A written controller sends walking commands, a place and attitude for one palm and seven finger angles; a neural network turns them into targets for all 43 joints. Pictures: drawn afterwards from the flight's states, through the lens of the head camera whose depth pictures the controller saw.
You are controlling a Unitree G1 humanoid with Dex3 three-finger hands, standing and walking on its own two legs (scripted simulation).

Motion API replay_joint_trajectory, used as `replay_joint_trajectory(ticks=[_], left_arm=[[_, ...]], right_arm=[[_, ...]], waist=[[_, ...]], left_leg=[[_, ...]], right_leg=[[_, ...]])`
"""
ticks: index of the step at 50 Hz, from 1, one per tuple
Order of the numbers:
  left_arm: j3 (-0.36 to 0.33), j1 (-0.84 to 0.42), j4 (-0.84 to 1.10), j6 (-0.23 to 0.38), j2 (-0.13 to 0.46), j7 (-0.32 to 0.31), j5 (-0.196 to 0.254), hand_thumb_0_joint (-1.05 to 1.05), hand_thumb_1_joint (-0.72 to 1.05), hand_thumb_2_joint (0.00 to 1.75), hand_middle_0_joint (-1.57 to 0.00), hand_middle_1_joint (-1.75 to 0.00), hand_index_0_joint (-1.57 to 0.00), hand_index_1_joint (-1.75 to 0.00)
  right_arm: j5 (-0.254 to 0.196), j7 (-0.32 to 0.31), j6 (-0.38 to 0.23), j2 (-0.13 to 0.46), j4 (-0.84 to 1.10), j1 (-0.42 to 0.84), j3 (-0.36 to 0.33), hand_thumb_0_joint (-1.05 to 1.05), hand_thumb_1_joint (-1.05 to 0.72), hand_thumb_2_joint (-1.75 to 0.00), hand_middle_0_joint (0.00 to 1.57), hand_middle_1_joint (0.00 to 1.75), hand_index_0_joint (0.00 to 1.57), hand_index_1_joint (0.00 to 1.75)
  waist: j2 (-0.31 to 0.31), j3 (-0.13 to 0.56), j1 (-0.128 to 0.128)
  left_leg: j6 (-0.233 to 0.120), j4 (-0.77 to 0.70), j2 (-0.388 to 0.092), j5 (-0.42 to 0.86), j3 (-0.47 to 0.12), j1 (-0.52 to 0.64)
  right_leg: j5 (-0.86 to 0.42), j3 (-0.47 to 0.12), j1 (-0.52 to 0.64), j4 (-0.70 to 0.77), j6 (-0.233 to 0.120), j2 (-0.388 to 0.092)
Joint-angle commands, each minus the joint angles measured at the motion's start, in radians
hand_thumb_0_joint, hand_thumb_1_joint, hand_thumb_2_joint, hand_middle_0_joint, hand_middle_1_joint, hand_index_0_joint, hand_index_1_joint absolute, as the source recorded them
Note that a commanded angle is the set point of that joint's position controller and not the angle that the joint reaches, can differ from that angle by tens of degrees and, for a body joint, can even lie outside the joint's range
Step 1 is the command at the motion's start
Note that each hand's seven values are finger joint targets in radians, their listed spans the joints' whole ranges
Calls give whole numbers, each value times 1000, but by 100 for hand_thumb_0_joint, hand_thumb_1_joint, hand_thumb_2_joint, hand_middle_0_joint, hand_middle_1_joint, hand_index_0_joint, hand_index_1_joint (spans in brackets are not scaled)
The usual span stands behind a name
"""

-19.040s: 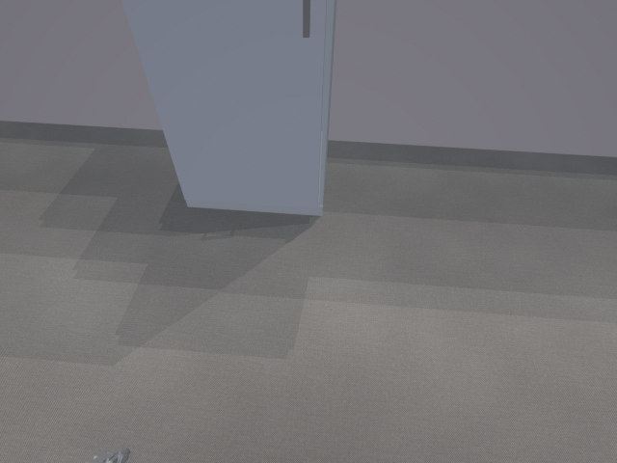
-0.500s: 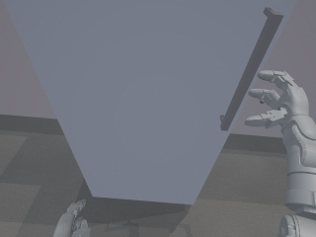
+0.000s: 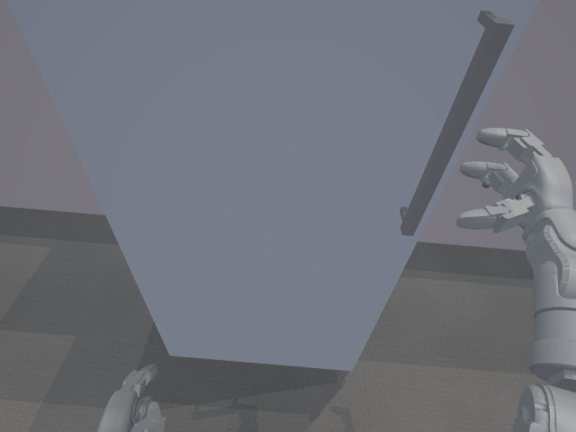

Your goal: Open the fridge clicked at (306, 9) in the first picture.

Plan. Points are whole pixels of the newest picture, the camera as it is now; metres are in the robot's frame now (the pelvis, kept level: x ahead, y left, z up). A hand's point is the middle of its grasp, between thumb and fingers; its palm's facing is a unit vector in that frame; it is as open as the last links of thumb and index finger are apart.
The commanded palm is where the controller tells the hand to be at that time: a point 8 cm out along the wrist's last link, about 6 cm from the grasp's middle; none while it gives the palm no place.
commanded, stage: move the hooked fingers beside the handle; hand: right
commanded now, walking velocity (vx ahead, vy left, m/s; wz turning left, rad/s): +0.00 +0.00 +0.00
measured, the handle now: (439, 144) +0.45 -0.17 +0.22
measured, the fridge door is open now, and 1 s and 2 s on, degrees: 0 0 0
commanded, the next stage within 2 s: feel for the door with the fingertips in 1.22 s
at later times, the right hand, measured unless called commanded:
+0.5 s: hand (489, 181) +0.40 -0.23 +0.20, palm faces +0.07 +1.00 -0.02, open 14.0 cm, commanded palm +0.37 -0.27 +0.20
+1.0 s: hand (481, 179) +0.41 -0.22 +0.19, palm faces +0.05 +1.00 -0.02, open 14.0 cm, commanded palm +0.37 -0.27 +0.20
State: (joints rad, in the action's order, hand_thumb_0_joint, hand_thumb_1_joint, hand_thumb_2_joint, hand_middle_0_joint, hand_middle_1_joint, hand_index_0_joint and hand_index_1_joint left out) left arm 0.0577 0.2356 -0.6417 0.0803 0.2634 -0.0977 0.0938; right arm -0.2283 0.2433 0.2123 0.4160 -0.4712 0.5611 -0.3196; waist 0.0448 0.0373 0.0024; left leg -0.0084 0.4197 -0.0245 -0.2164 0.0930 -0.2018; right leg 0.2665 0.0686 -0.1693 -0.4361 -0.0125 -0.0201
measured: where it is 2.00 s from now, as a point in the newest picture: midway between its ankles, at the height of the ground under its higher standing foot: outside the picture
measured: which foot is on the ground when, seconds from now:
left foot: down 0.00-1.00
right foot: down 0.00-1.00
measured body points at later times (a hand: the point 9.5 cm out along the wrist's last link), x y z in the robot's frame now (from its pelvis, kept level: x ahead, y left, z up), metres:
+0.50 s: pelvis +0.01 +0.00 +0.00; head +0.00 +0.02 +0.45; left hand +0.15 +0.25 -0.09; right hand +0.39 -0.28 +0.20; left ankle +0.00 +0.11 -0.74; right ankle -0.02 -0.11 -0.74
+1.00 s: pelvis +0.01 +0.00 +0.00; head +0.01 +0.02 +0.45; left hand +0.16 +0.25 -0.10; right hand +0.40 -0.28 +0.20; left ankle +0.00 +0.11 -0.74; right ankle -0.02 -0.11 -0.74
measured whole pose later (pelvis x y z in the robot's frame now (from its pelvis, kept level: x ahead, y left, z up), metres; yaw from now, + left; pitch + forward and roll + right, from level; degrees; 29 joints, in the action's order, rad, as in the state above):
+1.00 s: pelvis +0.01 +0.00 +0.00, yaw +0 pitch +1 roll +0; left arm 0.05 0.24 -0.64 0.07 0.27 -0.10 0.09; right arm -0.22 0.27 0.20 0.43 -0.51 0.58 -0.33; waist 0.05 0.04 0.01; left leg -0.01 0.42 -0.02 -0.23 0.09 -0.21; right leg 0.28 0.07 -0.17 -0.43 -0.01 -0.02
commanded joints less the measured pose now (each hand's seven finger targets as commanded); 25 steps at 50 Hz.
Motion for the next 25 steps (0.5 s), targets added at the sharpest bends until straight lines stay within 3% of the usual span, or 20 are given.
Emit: replay_joint_trajectory(ticks=[1, 4, 7, 10, 15, 16, 18, 20, 22, 23, 24, 25], left_arm=[[-44, -93, 155, 55, 131, -3, -2, 0, 90, 90, -20, -30, -20, -30], [-45, -90, 159, 52, 135, -2, -1, 0, 90, 90, -20, -30, -20, -30], [-46, -91, 165, 59, 130, -2, -1, 0, 90, 90, -20, -30, -20, -30], [-46, -89, 158, 60, 131, -4, 1, 0, 90, 90, -20, -30, -20, -30], [-47, -82, 142, 59, 137, -11, 0, 0, 90, 90, -20, -30, -20, -30], [-46, -83, 146, 60, 134, -10, -1, 0, 90, 90, -20, -30, -20, -30], [-49, -79, 147, 58, 138, -6, -6, 0, 90, 90, -20, -30, -20, -30], [-47, -81, 154, 56, 133, -4, -5, 0, 90, 90, -20, -30, -20, -30], [-48, -77, 154, 54, 136, -5, -4, 0, 90, 90, -20, -30, -20, -30], [-49, -77, 157, 50, 139, -3, -2, 0, 90, 90, -20, -30, -20, -30], [-45, -82, 158, 50, 135, -4, 1, 0, 90, 90, -20, -30, -20, -30], [-47, -77, 156, 50, 137, -5, 2, 0, 90, 90, -20, -30, -20, -30]], right_arm=[[-18, 5, -77, 266, 216, 417, -81, 0, 50, -30, 30, 120, 30, 120], [-11, 7, -78, 295, 228, 405, -98, 0, 50, -30, 30, 120, 30, 120], [-13, 10, -78, 264, 266, 417, -75, 0, 50, -30, 30, 120, 30, 120], [-20, 14, -72, 233, 259, 430, -46, 0, 50, -30, 30, 120, 30, 120], [-10, 0, -65, 276, 214, 470, -68, 0, 50, -30, 30, 120, 30, 120], [-8, -1, -71, 252, 239, 482, -48, 0, 50, -30, 30, 120, 30, 120], [-9, -6, -76, 306, 234, 422, -100, 0, 50, -30, 30, 120, 30, 120], [-11, 2, -81, 300, 231, 414, -107, 0, 50, -30, 30, 120, 30, 120], [-10, 12, -80, 322, 218, 403, -125, 0, 50, -30, 30, 120, 30, 120], [-8, 18, -77, 314, 202, 377, -110, 0, 50, -30, 30, 120, 30, 120], [-11, 26, -72, 269, 195, 400, -72, 0, 50, -30, 30, 120, 30, 120], [-14, 27, -70, 284, 192, 415, -82, 0, 50, -30, 30, 120, 30, 120]], waist=[[-10, 245, -5], [-4, 240, -8], [28, 256, -3], [10, 234, 8], [4, 224, 10], [13, 243, 11], [-13, 270, -8], [-23, 283, -8], [-3, 269, -9], [-22, 249, -11], [-11, 228, 4], [-6, 225, 5]], left_leg=[[-26, -26, 4, 275, -51, 91], [-26, -28, 6, 265, -51, 93], [-28, -24, 7, 268, -49, 84], [-26, -31, 10, 253, -47, 66], [-25, -42, 9, 203, -51, 52], [-26, -35, 8, 225, -50, 61], [-26, -29, 7, 270, -52, 96], [-24, -22, 6, 308, -53, 117], [-25, -19, 5, 322, -51, 114], [-24, -21, 5, 312, -53, 108], [-22, -25, 6, 303, -53, 86], [-23, -28, 7, 288, -51, 78]], right_leg=[[-279, -66, 79, 43, -20, -7], [-275, -64, 72, 49, -20, -9], [-288, -68, 95, 44, -17, -8], [-273, -68, 98, 44, -20, -9], [-226, -71, 82, 48, -21, -6], [-249, -71, 94, 46, -21, -5], [-287, -67, 93, 38, -22, -7], [-309, -62, 92, 40, -22, -5], [-315, -59, 82, 39, -21, -5], [-307, -58, 74, 37, -22, -9], [-290, -53, 74, 40, -24, -7], [-279, -58, 74, 39, -23, -7]])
